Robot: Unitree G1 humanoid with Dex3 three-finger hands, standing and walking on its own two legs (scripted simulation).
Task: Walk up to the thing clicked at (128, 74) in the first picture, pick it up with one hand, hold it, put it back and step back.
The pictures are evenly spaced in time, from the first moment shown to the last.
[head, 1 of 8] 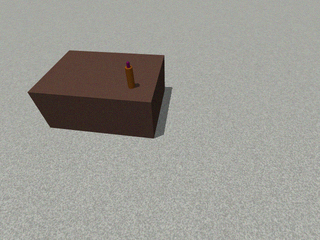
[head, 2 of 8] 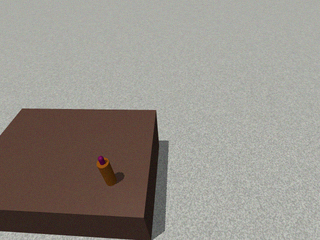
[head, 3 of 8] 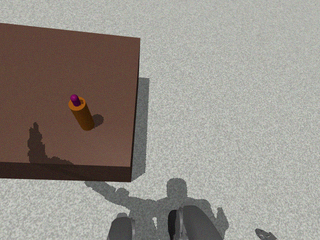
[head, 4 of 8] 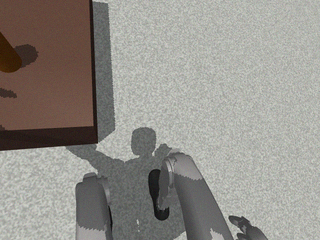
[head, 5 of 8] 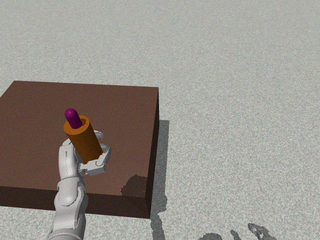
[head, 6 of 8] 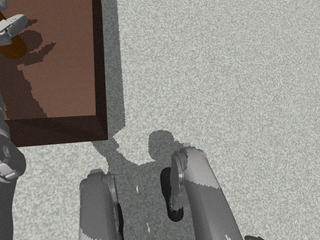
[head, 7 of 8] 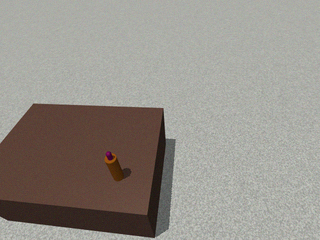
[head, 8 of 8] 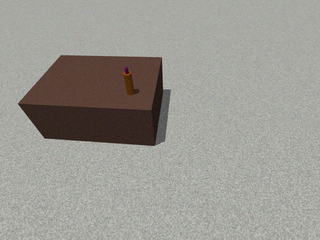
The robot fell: no
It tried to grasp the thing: yes
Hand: left
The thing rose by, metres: 0.34
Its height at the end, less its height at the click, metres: +0.00
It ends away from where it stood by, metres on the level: 0.01
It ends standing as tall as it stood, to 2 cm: yes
